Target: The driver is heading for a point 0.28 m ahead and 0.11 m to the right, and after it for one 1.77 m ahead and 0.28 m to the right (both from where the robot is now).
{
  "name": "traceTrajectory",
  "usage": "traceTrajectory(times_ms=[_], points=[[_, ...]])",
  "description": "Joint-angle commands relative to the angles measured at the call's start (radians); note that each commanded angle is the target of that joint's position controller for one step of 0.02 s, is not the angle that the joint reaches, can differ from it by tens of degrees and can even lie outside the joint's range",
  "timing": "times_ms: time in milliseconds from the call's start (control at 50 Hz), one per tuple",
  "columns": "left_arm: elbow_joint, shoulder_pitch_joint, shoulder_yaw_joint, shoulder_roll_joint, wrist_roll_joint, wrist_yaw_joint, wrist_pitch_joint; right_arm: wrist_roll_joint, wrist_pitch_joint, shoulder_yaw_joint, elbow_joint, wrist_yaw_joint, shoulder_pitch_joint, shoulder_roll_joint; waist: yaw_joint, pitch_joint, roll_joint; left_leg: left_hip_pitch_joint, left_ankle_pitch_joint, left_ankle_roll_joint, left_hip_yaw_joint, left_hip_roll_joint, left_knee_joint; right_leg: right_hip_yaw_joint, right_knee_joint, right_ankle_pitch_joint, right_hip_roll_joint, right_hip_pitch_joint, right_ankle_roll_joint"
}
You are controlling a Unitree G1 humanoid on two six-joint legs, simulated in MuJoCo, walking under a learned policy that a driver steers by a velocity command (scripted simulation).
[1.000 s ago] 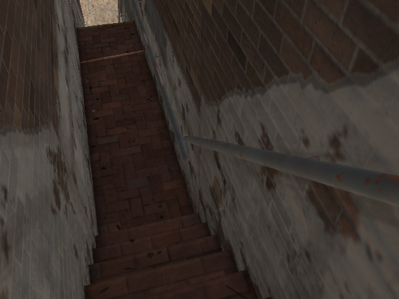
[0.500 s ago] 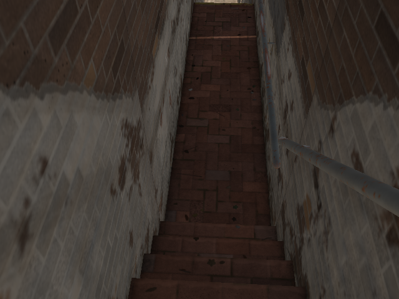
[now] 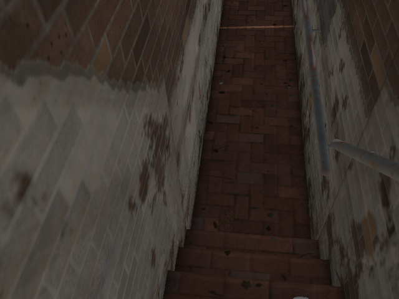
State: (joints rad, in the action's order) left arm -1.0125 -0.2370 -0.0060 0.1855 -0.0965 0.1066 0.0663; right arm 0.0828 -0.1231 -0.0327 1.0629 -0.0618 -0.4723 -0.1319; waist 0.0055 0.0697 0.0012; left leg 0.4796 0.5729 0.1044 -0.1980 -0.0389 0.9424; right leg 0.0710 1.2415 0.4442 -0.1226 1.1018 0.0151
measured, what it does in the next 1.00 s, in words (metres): goes down, turning right: right foot 0.21 m lower, then left foot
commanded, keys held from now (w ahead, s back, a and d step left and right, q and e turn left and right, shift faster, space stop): w+e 0.12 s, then e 0.50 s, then no key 0.10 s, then q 0.28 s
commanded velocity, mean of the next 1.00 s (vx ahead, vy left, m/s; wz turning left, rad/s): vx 0.18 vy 0.00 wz -0.34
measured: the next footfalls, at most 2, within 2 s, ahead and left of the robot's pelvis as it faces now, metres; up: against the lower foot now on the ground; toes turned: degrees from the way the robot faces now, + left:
right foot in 0.24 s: +0.21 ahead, -0.17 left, -0.21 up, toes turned -18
left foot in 0.58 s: +0.33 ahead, +0.06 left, -0.21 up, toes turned -14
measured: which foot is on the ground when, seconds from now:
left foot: down 0.00-0.24, up 0.26-0.56, down 0.58-1.00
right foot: up 0.00-0.22, down 0.24-0.62, up 0.64-1.00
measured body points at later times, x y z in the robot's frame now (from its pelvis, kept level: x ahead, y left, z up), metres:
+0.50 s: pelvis +0.20 -0.05 -0.19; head +0.26 -0.04 +0.26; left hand +0.26 +0.17 -0.34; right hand +0.26 -0.30 -0.31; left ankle +0.32 +0.06 -0.78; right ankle +0.17 -0.15 -0.89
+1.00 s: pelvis +0.33 -0.04 -0.28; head +0.38 -0.07 +0.16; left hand +0.63 +0.03 -0.37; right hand +0.22 -0.24 -0.42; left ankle +0.29 +0.07 -0.89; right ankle +0.43 -0.19 -0.99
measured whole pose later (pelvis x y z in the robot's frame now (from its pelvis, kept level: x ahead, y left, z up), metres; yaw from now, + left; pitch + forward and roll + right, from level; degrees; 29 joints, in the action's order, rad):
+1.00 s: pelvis +0.33 -0.04 -0.28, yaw -18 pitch +4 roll -1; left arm -0.68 0.01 -0.02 0.21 -0.08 0.05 0.09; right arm 0.03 -0.11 -0.03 0.80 -0.01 -0.44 -0.20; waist -0.23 -0.05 -0.04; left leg 0.58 0.88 0.04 -0.04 0.02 1.40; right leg -0.10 0.61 0.34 -0.02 0.60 0.01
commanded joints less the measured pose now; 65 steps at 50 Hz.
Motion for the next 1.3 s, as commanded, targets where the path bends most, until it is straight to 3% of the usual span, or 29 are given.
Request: traceTrajectory(times_ms=[20, 120, 180, 220, 260, 280, 300, 340, 400, 480, 520, 580, 600, 620, 640, 680, 700, 780, 820, 840, 860, 880, 960, 1000, 1060, 1080, 1120, 1220, 1300], points=[[-0.008, -0.069, 0.032, 0.134, 0.012, 0.0, -0.012, 0.018, -0.011, 0.005, -0.033, 0.012, 0.029, -0.117, 0.06, -0.093, -0.068, 0.223, -0.3, 0.143, 0.206, 0.281, -0.246, 0.007, -0.18, 0.196, -0.003, -0.341, -0.008], [0.039, 0.173, -0.013, 0.044, 0.073, -0.03, -0.028, 0.014, 0.048, 0.028, 0.049, 0.033, -0.188, -0.132, -0.102, -0.178, -0.009, -0.158, -0.217, 0.149, 0.327, 0.366, -0.097, -0.054, -0.68, -0.048, 0.005, -0.297, -0.036], [0.057, 0.195, -0.017, 0.062, 0.047, -0.026, -0.02, -0.011, 0.075, 0.045, 0.04, 0.049, -0.159, -0.152, -0.135, -0.165, -0.018, -0.301, -0.394, 0.123, 0.39, 0.378, 0.035, -0.075, -0.927, -0.118, -0.006, -0.347, -0.013], [-0.006, -0.104, -0.013, 0.088, 0.016, -0.047, -0.025, 0.037, 0.076, 0.072, 0.057, 0.027, -0.077, -0.204, -0.024, -0.088, 0.015, -0.209, -0.492, 0.085, 0.33, 0.344, 0.372, -0.087, -0.892, 0.046, -0.003, -0.697, 0.029], [-0.113, -0.635, 0.084, 0.248, 0.008, -0.05, -0.009, 0.012, 0.063, 0.072, 0.059, -0.04, -0.007, -0.203, 0.186, 0.107, 0.293, 0.223, -0.053, -0.08, 0.002, 0.061, 1.257, -0.156, -0.867, 0.546, -0.001, -1.458, 0.2], [-0.094, -0.597, 0.095, 0.328, 0.063, -0.033, 0.012, -0.011, 0.042, 0.062, -0.056, -0.06, 0.065, -0.095, 0.155, 0.243, 0.389, 0.646, 0.315, -0.135, 0.035, 0.028, 1.43, 0.023, -0.599, 0.851, -0.177, -1.815, 0.337], [-0.092, -0.578, 0.109, 0.333, 0.056, -0.034, 0.024, -0.051, 0.024, 0.07, -0.166, -0.043, 0.235, -0.148, 0.18, 0.235, 0.197, 0.835, 0.391, -0.156, 0.07, 0.045, 1.383, 0.096, -0.577, 0.903, -0.257, -1.814, 0.337], [-0.008, -0.395, 0.061, 0.199, 0.019, -0.052, 0.024, -0.047, 0.013, 0.035, -0.278, -0.001, 0.258, -0.115, 0.064, 0.227, -0.045, 0.869, 0.219, -0.124, 0.23, 0.155, 1.113, 0.09, -0.549, 0.44, -0.294, -1.489, 0.278], [0.081, -0.2, 0.006, 0.041, -0.008, -0.085, 0.049, 0.017, 0.05, 0.018, -0.208, 0.032, 0.02, -0.043, -0.11, -0.121, -0.003, 0.58, -0.435, -0.085, 0.24, 0.247, 0.687, 0.041, -0.694, -0.011, -0.226, -0.583, 0.28], [0.17, -0.087, 0.018, 0.251, 0.01, -0.083, 0.087, 0.011, 0.064, 0.047, -0.138, -0.027, -0.033, -0.138, -0.14, 0.004, 0.021, 0.052, -0.826, -0.12, 0.099, 0.101, 0.519, 0.011, -0.558, -0.384, -0.019, -0.127, 0.246], [0.112, -0.251, 0.009, 0.196, 0.028, -0.109, 0.095, 0.051, 0.044, 0.062, -0.227, -0.01, 0.169, -0.197, 0.025, 0.031, 0.164, 0.411, -0.812, -0.161, 0.284, 0.168, 0.337, 0.198, -0.338, -0.6, -0.109, -0.587, 0.21], [0.174, -0.186, 0.033, 0.256, 0.016, -0.109, 0.064, -0.014, 0.001, 0.062, -0.302, 0.043, 0.222, -0.191, 0.021, 0.088, 0.101, 0.23, -0.3, -0.138, 0.196, 0.07, 0.203, 0.345, -0.225, -0.445, -0.142, -0.547, 0.248], [0.22, -0.072, 0.035, 0.248, 0.036, -0.11, 0.059, -0.037, -0.007, 0.066, -0.299, 0.062, 0.157, -0.205, -0.038, 0.093, 0.054, 0.103, -0.301, -0.101, 0.213, 0.048, 0.073, 0.331, -0.081, -0.412, -0.104, -0.445, 0.224], [0.274, -0.059, 0.029, 0.163, 0.05, -0.106, 0.053, -0.072, -0.013, 0.103, -0.271, 0.071, -0.002, -0.341, -0.118, 0.194, -0.281, -0.423, -0.548, 0.059, 0.372, 0.179, -0.15, 0.078, 0.113, -0.609, 0.08, 0.011, 0.105], [0.357, 0.06, -0.001, 0.061, 0.01, -0.08, 0.067, -0.054, -0.013, 0.11, -0.258, 0.072, -0.22, -0.376, -0.25, 0.265, -0.426, -0.672, -0.537, 0.264, 0.841, 0.43, -0.288, -0.065, 0.406, -1.073, 0.18, 0.354, 0.026], [0.482, 0.308, -0.02, 0.0, 0.019, -0.073, 0.049, -0.025, -0.02, 0.084, -0.264, 0.085, -0.213, -0.268, -0.242, 0.079, -0.092, -0.609, -0.617, 0.244, 0.91, 0.47, -0.224, 0.024, 0.388, -1.063, 0.055, 0.629, -0.04], [0.466, 0.256, -0.024, 0.023, 0.022, -0.079, 0.034, 0.015, -0.009, 0.077, -0.291, 0.085, -0.131, -0.215, -0.202, 0.008, -0.081, -0.427, -0.458, 0.223, 0.925, 0.487, -0.205, 0.072, 0.281, -0.846, -0.019, 0.596, -0.049], [0.261, -0.149, 0.034, 0.143, -0.086, -0.058, -0.018, -0.03, -0.013, 0.024, -0.296, 0.06, 0.174, -0.11, 0.027, -0.097, 0.0, 0.479, 0.113, 0.081, 0.305, 0.147, -0.028, -0.137, 0.073, -0.1, 0.049, -0.28, -0.014], [0.34, 0.032, 0.05, 0.154, -0.042, -0.044, -0.014, -0.03, -0.016, 0.033, -0.283, 0.061, 0.157, -0.22, -0.033, -0.041, -0.053, 0.401, 0.099, 0.034, 0.301, 0.16, 0.027, -0.175, 0.078, -0.181, 0.068, -0.314, -0.017], [0.363, 0.23, -0.021, -0.103, 0.114, -0.086, -0.065, -0.143, 0.017, -0.007, -0.257, 0.107, 0.103, -0.061, -0.02, 0.043, 0.024, 0.298, 0.167, -0.025, 0.466, 0.206, -0.105, -0.097, -0.007, -0.13, 0.134, -0.54, -0.114], [0.368, 0.239, -0.032, -0.082, 0.129, -0.106, -0.083, -0.137, 0.037, -0.004, -0.294, 0.124, 0.164, -0.088, 0.004, -0.029, -0.003, 0.276, 0.147, -0.031, 0.488, 0.209, -0.106, -0.088, -0.196, -0.104, 0.119, -0.533, -0.131], [0.423, 0.208, 0.039, 0.234, -0.027, -0.052, -0.023, -0.069, -0.013, 0.043, -0.382, 0.08, 0.267, -0.34, -0.055, -0.304, -0.206, 0.252, 0.118, 0.011, 0.411, 0.207, 0.071, -0.083, -0.412, -0.146, 0.038, -0.186, -0.021], [0.43, 0.37, 0.012, 0.11, 0.026, -0.077, 0.055, -0.075, 0.008, 0.014, -0.248, 0.067, -0.199, -0.13, -0.281, -0.085, -0.073, 0.053, 0.136, 0.016, 0.343, 0.08, 0.063, -0.244, -0.789, -0.222, 0.153, -0.473, -0.022], [0.387, 0.233, -0.01, 0.073, 0.033, -0.057, 0.054, -0.022, 0.028, 0.028, -0.264, 0.019, -0.053, -0.193, -0.179, -0.127, -0.042, 0.143, 0.221, 0.14, 0.53, 0.128, 0.121, -0.161, -0.801, -0.224, 0.122, -0.672, -0.035], [0.298, -0.246, 0.043, 0.194, 0.0, -0.108, 0.033, 0.022, 0.025, 0.034, -0.273, -0.042, 0.091, -0.216, 0.041, 0.044, 0.018, 0.307, -0.154, 0.013, 0.453, 0.089, 0.648, -0.094, -0.81, 0.09, 0.026, -1.247, 0.059], [0.319, -0.335, 0.077, 0.237, 0.006, -0.129, 0.021, -0.035, 0.025, 0.038, -0.262, -0.038, 0.065, -0.212, 0.122, 0.047, 0.214, 0.418, -0.009, -0.053, 0.329, -0.011, 0.949, -0.051, -0.967, 0.092, -0.036, -1.337, 0.125], [0.348, -0.223, 0.092, 0.274, -0.022, -0.09, 0.024, -0.04, 0.025, 0.015, -0.296, -0.051, -0.114, -0.085, -0.075, 0.19, 0.18, 0.753, 0.041, -0.123, 0.273, 0.03, 1.286, 0.006, -0.505, 0.891, -0.314, -1.412, 0.311], [0.234, -0.084, 0.04, 0.094, 0.01, -0.086, 0.065, -0.036, 0.08, 0.045, -0.252, -0.032, -0.15, -0.134, -0.163, -0.048, -0.002, 0.648, -0.584, -0.177, 0.323, 0.138, 0.742, 0.013, -0.704, 0.067, -0.291, -0.655, 0.245], [0.07, -0.173, 0.032, 0.185, 0.002, -0.088, 0.085, 0.044, 0.111, 0.061, -0.182, -0.074, -0.116, -0.118, -0.101, -0.062, 0.08, 0.548, -0.72, -0.081, 0.263, 0.137, 0.572, 0.115, -0.691, -0.994, -0.255, -0.529, 0.263]])
Keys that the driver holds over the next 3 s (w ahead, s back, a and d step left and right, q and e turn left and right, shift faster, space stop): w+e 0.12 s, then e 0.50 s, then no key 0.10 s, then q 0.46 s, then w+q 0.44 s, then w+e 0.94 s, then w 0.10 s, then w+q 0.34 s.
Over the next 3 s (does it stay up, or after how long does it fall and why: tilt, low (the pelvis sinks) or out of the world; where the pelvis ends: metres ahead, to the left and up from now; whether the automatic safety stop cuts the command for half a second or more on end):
stays up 1.24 -0.23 -1.08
